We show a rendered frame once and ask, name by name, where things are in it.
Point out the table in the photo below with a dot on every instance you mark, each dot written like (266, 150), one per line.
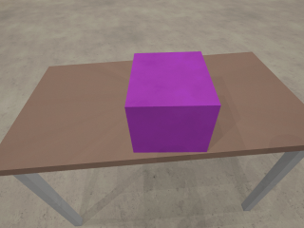
(75, 119)

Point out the carton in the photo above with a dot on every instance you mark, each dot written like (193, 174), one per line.
(171, 104)

